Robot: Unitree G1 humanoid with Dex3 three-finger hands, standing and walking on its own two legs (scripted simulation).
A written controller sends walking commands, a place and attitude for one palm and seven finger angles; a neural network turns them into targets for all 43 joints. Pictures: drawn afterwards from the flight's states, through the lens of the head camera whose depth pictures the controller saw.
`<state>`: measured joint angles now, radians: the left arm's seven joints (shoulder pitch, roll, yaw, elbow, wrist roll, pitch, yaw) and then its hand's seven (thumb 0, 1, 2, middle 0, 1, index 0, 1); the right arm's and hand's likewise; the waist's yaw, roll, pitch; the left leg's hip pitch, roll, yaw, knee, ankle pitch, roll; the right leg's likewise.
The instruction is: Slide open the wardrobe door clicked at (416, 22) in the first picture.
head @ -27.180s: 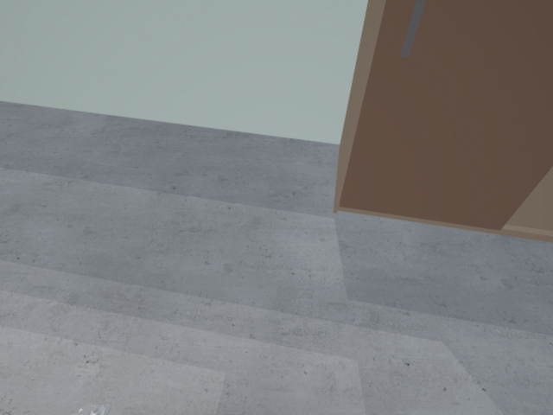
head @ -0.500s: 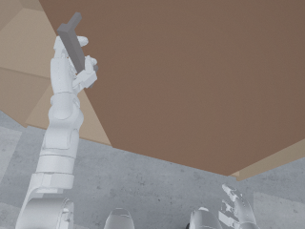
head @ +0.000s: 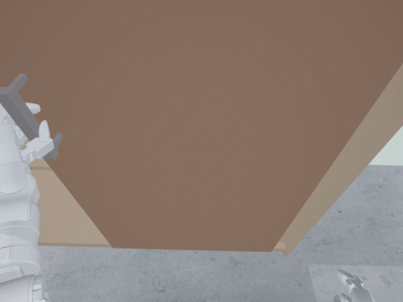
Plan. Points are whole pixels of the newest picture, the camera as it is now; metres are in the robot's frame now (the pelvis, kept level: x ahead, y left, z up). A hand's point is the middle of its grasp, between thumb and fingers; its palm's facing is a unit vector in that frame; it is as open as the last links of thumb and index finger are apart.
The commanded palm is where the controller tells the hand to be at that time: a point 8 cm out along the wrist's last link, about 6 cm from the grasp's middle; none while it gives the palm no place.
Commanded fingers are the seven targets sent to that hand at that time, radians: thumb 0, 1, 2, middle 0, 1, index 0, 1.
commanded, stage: stop walking and hold the door there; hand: left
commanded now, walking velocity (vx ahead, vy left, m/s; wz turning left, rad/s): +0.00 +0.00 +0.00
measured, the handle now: (36, 120) +0.41 +0.35 +0.14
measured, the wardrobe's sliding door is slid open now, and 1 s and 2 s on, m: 0.65 0.65 0.65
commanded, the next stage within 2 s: none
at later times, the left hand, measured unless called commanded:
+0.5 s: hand (42, 139) +0.37 +0.32 +0.13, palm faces +0.47 -0.85 -0.24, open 5.8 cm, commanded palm +0.32 +0.36 +0.12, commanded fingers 0.00 0.90 0.90 -0.45 -1.40 -0.45 -1.40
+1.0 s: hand (43, 138) +0.37 +0.32 +0.13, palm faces +0.47 -0.85 -0.25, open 5.6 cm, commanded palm +0.32 +0.37 +0.12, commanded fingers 0.00 0.90 0.90 -0.45 -1.40 -0.45 -1.40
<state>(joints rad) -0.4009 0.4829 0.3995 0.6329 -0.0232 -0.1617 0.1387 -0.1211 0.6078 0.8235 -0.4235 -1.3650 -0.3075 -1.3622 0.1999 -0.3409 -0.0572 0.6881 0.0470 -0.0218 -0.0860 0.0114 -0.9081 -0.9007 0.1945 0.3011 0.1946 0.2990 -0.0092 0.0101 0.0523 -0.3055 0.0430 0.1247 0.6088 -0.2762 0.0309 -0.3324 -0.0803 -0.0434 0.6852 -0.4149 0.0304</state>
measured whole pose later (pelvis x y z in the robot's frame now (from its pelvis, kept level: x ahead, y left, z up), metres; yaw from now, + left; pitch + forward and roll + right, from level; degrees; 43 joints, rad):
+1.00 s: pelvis -0.05 +0.00 +0.01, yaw -6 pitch +0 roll -1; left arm -0.61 0.64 0.46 1.14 -0.01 -0.23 0.05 -0.10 0.62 0.84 -0.34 -1.34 -0.44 -1.40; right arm 0.32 -0.32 0.00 0.77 0.05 -0.06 -0.10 0.01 -0.90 -0.90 0.20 0.30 0.20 0.30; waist -0.04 0.05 0.00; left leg -0.34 0.07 0.14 0.53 -0.18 0.03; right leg -0.26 0.00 -0.05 0.49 -0.23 0.00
